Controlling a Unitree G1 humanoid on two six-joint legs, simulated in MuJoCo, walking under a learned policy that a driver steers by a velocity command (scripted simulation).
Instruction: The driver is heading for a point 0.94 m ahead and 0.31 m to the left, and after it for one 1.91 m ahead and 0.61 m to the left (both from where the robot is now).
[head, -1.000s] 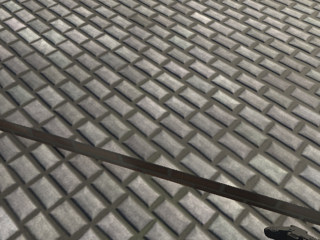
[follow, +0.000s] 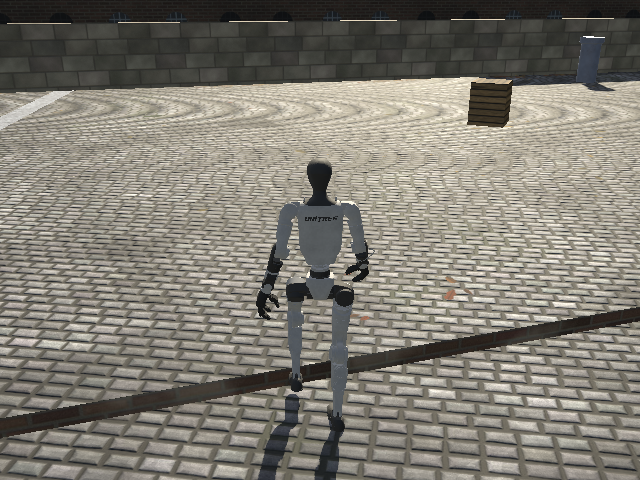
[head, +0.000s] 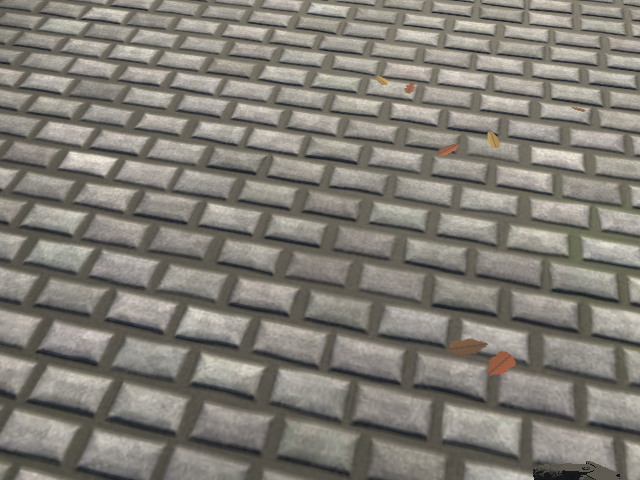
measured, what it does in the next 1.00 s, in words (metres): climbs, turning left: right foot 0.11 m higher, then left foot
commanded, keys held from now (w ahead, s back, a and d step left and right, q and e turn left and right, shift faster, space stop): w+q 0.94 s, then w+e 0.06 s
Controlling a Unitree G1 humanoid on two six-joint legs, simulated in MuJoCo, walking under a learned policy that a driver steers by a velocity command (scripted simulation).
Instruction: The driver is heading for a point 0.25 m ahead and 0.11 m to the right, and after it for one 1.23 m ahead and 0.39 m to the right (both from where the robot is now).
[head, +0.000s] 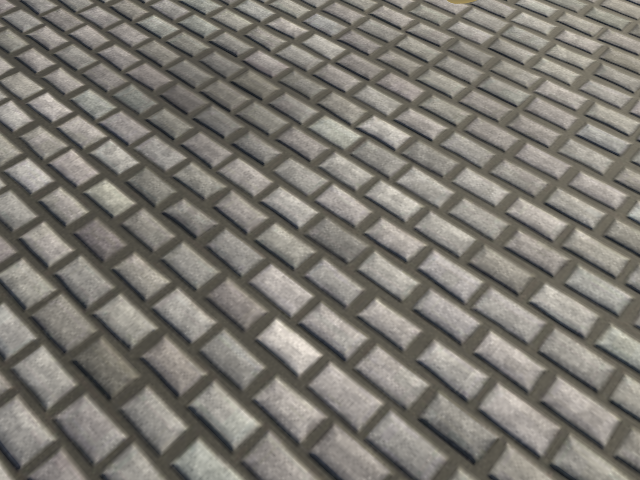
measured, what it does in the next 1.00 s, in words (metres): walks ahead, turning right: right foot, then left foot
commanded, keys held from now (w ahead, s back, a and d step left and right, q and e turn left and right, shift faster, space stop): w+e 1.00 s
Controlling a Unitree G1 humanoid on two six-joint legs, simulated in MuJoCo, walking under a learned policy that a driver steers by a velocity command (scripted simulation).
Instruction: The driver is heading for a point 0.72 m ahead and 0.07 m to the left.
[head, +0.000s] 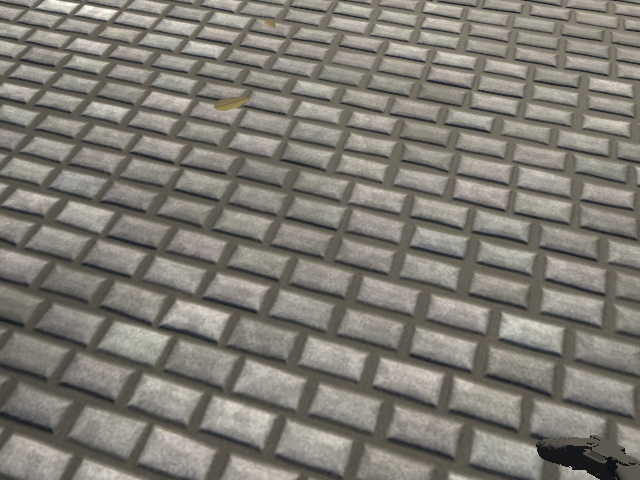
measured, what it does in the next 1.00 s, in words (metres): walks ahead: right foot, then left foot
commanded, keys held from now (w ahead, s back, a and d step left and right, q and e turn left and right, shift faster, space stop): w+e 0.10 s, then w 0.16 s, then no key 0.16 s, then q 0.58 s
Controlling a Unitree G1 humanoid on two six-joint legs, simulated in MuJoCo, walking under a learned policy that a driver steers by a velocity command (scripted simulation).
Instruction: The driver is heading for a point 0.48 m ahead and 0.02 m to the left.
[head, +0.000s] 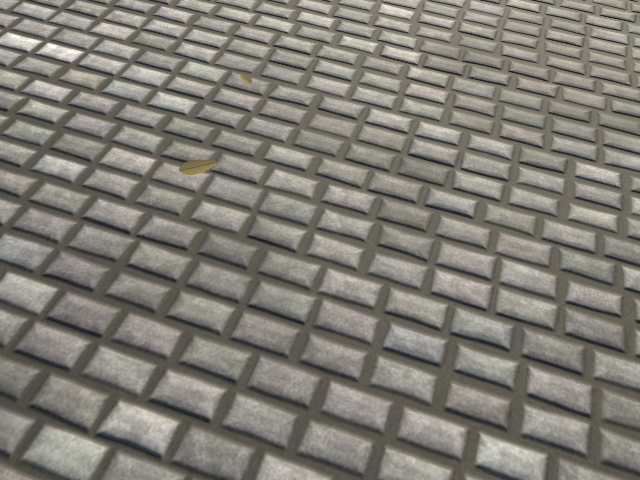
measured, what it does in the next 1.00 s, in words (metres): walks ahead: right foot, then left foot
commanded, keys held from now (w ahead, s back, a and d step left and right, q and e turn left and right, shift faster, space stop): q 0.22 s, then w+q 0.18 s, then w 0.22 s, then no key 0.04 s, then e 0.34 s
